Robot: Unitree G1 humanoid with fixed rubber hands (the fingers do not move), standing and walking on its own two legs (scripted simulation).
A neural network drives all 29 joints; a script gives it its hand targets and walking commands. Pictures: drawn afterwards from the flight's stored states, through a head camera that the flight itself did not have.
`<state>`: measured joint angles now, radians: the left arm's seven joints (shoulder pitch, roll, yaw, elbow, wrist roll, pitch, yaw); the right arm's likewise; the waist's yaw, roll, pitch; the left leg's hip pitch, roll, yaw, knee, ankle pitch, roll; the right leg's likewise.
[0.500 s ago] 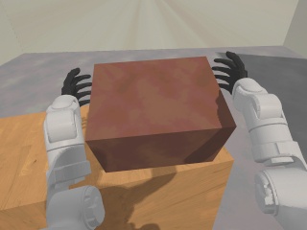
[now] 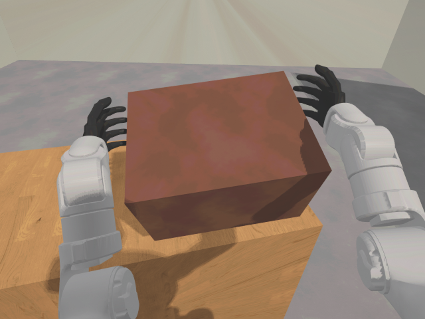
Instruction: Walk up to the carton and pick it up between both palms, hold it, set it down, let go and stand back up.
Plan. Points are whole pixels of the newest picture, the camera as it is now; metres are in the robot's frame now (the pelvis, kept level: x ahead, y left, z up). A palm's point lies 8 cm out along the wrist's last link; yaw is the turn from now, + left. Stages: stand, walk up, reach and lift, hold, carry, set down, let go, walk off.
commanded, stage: hold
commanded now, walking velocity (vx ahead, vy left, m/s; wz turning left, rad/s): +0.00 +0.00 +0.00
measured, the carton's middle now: (218, 157) +0.40 -0.01 +0.16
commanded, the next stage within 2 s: none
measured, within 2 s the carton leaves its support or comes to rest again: neither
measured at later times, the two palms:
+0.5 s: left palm (91, 131) +0.35 +0.20 +0.26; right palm (333, 108) +0.35 -0.20 +0.29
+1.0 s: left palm (96, 140) +0.35 +0.20 +0.24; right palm (330, 117) +0.36 -0.20 +0.27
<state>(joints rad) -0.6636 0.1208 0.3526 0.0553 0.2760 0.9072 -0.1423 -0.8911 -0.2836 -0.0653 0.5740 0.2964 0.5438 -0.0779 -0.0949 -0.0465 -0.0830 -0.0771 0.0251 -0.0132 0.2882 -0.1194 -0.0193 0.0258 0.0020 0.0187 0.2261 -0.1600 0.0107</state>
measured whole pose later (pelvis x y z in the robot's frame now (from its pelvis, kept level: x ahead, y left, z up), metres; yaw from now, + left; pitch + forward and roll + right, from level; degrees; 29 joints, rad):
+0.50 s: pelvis -0.01 -0.01 +0.00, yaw +0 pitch -6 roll -1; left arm -0.75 0.13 0.42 0.16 0.32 0.89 -0.17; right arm -0.90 -0.24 -0.09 0.55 0.23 0.58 -0.11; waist -0.09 -0.02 -0.10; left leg -0.07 0.03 -0.02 0.27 -0.10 -0.02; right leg 0.02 0.01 0.02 0.23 -0.15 0.00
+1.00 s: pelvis +0.00 +0.00 +0.00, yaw +0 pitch -5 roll -1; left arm -0.68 0.12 0.39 0.09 0.29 0.89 -0.12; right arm -0.85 -0.24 -0.06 0.54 0.27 0.54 -0.10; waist -0.10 -0.03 -0.09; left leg -0.07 0.03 -0.02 0.27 -0.10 -0.02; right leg 0.02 0.01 0.01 0.22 -0.15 0.01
